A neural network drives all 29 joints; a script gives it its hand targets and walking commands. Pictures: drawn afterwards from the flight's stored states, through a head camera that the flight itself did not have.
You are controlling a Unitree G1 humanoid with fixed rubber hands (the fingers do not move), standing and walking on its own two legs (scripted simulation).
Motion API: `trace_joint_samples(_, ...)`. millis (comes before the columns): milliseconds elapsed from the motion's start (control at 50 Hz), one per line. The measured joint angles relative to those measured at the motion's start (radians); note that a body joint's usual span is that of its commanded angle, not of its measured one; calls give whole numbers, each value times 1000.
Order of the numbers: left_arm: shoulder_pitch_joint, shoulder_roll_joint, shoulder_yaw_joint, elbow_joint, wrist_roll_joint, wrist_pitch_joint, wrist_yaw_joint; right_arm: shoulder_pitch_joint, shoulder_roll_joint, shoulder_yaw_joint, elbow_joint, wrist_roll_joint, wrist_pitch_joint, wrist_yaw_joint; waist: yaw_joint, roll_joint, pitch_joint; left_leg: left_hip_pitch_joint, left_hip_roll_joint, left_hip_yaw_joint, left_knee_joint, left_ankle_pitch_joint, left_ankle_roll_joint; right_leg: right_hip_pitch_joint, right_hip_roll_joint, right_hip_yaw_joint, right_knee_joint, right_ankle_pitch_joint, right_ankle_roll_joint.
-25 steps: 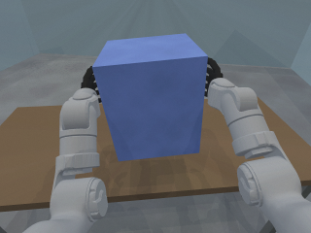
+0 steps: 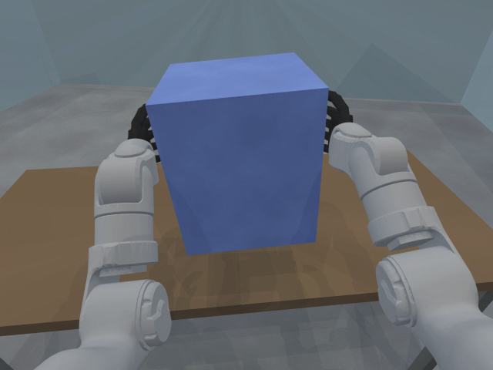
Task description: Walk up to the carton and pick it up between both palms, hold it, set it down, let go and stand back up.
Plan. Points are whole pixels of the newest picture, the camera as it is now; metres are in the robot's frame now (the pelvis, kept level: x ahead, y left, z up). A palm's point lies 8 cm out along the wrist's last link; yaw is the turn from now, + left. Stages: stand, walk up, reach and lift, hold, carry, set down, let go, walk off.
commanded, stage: hold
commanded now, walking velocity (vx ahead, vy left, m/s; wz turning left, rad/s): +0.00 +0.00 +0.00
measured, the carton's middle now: (241, 151) +0.40 +0.01 +0.23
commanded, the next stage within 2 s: none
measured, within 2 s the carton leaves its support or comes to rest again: neither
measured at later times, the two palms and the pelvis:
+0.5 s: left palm (139, 149) +0.37 +0.17 +0.26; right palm (336, 135) +0.37 -0.13 +0.27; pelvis +0.00 +0.01 +0.00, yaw +0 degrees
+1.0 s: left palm (139, 147) +0.37 +0.17 +0.26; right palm (337, 133) +0.38 -0.13 +0.27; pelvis +0.00 +0.00 +0.00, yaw +0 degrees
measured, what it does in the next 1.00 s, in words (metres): stands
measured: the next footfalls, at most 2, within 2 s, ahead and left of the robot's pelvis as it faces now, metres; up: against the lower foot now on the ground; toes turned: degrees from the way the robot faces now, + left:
none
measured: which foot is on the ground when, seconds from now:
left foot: down 0.00-1.00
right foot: down 0.00-1.00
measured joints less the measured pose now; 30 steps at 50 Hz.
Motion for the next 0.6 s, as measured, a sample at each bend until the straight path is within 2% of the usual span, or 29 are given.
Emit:
trace_joint_samples(240,-16,14,-12,41,-10,-12,1,-15,1,-8,28,-10,-3,3,9,-5,-16,-24,0,2,5,2,2,-24,1,3,3,4,2)
trace_joint_samples(400,-9,15,-26,17,-15,-5,10,-16,-7,-4,20,3,-5,5,1,1,-18,-29,-3,-2,11,0,5,-23,-2,0,-1,4,5)
trace_joint_samples(600,-14,0,-9,32,-2,3,12,-11,-9,-1,38,4,-5,11,7,0,-15,-16,-3,5,9,-3,7,-13,-2,7,-1,3,7)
